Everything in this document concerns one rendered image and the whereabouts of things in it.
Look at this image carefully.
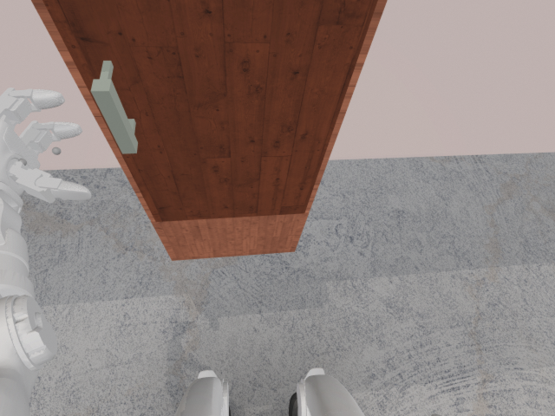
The cupboard door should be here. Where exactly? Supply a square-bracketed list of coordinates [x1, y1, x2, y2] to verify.
[43, 0, 378, 222]

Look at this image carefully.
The left robot forearm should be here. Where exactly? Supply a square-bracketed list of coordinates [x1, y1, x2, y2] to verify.
[0, 181, 35, 299]

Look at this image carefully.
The robot right thigh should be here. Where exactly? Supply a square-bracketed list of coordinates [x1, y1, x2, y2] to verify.
[297, 374, 365, 416]

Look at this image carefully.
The robot left hand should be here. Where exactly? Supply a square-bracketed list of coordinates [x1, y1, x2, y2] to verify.
[0, 88, 92, 203]

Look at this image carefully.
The left robot upper arm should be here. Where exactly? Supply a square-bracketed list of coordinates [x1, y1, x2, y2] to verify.
[0, 295, 57, 416]

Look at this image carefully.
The handle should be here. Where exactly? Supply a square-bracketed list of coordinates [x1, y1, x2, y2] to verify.
[91, 61, 138, 154]

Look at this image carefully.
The left robot shin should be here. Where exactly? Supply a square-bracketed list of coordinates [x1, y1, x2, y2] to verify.
[198, 370, 218, 379]

